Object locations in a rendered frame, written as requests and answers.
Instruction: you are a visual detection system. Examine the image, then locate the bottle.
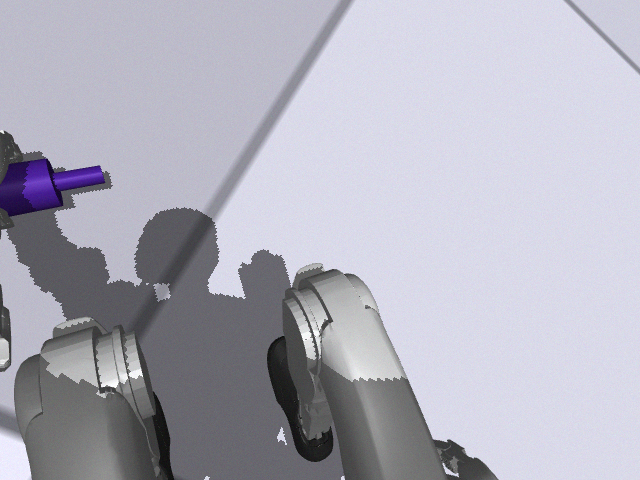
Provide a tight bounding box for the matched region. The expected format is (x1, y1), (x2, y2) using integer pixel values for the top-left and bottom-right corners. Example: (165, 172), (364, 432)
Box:
(0, 158), (105, 217)

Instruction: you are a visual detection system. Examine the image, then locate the right robot foot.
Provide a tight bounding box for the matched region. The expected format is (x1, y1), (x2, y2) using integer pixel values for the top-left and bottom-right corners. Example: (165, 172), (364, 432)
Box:
(267, 336), (333, 462)

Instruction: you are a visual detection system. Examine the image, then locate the left robot hand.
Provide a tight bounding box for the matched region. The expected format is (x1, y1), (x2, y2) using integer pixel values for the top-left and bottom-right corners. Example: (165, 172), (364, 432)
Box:
(0, 130), (23, 230)

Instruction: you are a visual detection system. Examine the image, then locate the right robot hand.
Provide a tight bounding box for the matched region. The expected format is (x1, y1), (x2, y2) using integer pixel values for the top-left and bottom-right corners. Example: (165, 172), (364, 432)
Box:
(433, 439), (498, 480)

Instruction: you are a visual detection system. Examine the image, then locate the left robot foot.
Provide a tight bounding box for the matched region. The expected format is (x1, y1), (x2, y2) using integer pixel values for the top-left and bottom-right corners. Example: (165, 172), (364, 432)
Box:
(152, 391), (174, 480)

